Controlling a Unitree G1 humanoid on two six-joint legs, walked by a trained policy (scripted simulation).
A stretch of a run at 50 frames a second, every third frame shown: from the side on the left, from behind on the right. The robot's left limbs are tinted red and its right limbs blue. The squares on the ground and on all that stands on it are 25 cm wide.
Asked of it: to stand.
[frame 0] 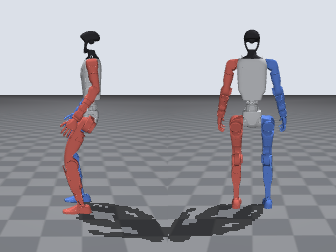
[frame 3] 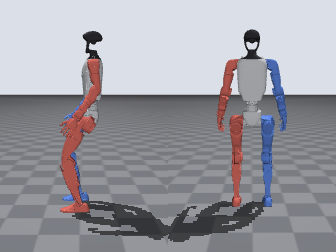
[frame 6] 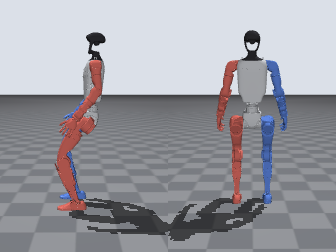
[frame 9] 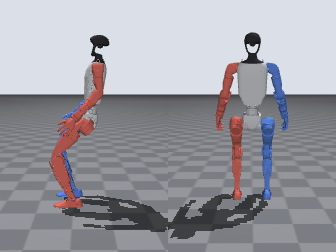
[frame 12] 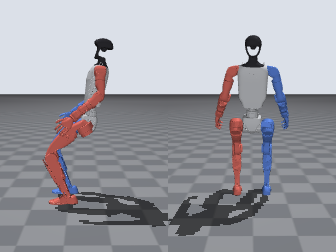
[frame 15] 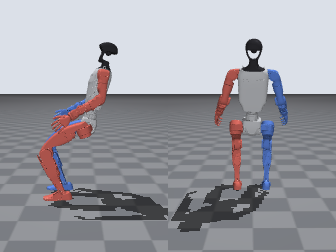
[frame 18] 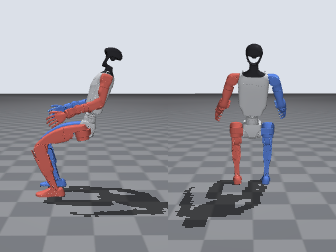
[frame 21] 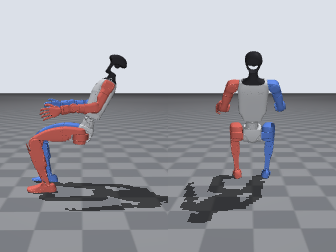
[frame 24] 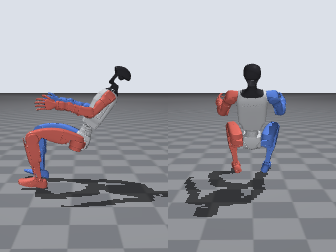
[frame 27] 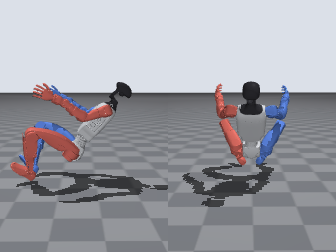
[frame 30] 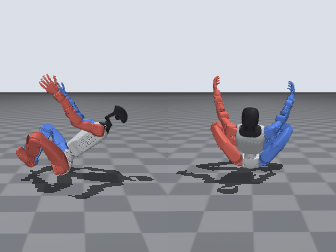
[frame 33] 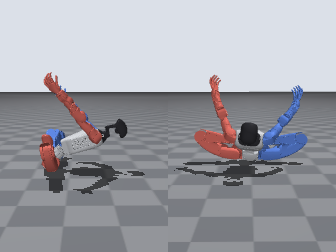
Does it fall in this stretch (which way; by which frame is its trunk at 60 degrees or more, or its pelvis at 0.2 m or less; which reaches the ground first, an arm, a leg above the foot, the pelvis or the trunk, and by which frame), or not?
yes: goes over backward; its pelvis at 0.2 m or less by frame 30; the pelvis reaches the ground first, by frame 30
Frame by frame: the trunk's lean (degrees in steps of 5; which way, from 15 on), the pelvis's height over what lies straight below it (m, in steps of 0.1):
0: 0, 0.8
3: 0, 0.7
6: 5, 0.7
9: 5, 0.7
12: 10, 0.6
15: 15 backward, 0.6
18: 20 backward, 0.5
21: 25 backward, 0.5
24: 35 backward, 0.4
27: 40 backward, 0.3
30: 55 backward, 0.1
33: 70 backward, 0.1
